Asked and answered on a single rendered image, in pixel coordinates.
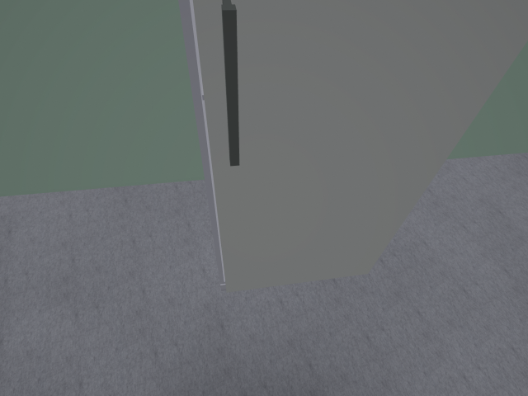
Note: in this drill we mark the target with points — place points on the fridge door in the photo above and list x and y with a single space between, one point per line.
347 109

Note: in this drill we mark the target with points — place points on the handle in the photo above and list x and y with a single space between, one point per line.
229 19

